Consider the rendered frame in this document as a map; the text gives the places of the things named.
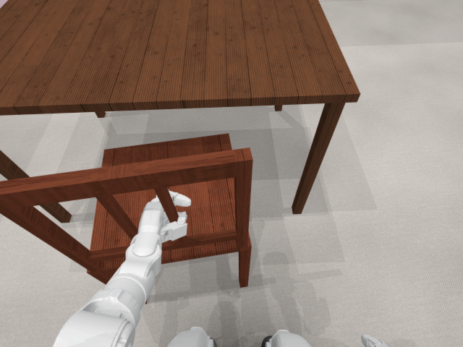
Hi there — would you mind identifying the robot left hand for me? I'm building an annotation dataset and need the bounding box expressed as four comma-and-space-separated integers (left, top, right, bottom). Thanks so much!
137, 189, 191, 243

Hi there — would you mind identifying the robot right shin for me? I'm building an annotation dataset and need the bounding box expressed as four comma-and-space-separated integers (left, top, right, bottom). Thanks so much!
271, 330, 289, 339

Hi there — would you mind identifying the chair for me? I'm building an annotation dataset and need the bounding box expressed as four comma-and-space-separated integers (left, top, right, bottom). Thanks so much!
0, 133, 253, 304

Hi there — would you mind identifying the table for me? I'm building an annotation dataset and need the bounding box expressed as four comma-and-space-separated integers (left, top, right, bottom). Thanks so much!
0, 0, 360, 223

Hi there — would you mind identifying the robot shin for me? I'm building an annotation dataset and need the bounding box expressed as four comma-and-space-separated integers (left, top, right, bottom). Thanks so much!
190, 327, 206, 334
271, 330, 289, 339

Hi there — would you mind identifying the robot left shin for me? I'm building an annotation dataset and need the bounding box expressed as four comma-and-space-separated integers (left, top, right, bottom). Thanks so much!
190, 327, 206, 334

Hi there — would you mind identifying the robot left forearm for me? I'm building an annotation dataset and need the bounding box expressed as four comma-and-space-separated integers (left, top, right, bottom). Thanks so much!
51, 231, 162, 347

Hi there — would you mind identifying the left robot upper arm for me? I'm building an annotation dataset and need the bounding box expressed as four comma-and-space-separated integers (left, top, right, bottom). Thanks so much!
55, 310, 135, 347

